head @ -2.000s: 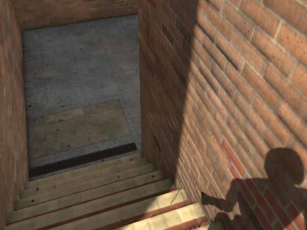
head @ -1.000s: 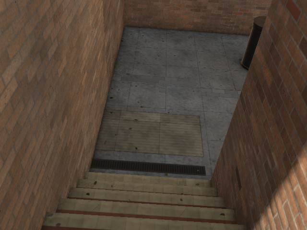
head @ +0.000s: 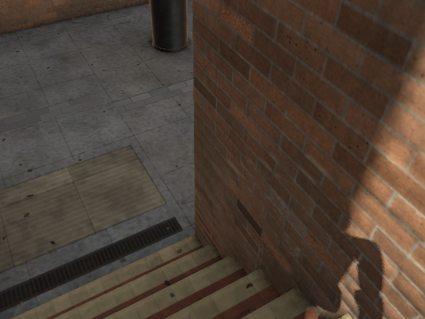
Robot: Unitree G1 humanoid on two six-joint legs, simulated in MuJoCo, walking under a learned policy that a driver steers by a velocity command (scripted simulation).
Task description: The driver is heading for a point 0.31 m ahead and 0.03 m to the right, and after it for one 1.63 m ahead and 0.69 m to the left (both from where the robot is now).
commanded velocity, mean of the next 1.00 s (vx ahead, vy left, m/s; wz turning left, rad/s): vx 0.19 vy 0.00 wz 0.15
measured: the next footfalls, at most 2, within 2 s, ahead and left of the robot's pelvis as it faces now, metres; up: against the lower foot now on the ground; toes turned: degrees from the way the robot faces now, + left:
right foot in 0.28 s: +0.31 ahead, -0.13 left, -0.20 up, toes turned -13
left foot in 0.78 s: +0.23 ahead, +0.08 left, -0.20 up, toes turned +6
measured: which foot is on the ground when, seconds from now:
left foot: down 0.00-0.24, up 0.26-0.76, down 0.78-1.00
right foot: up 0.00-0.26, down 0.28-0.78, up 0.80-1.00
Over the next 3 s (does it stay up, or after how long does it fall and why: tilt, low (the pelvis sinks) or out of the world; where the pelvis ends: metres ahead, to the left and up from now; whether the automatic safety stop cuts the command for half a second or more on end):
stays up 0.26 0.02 -0.15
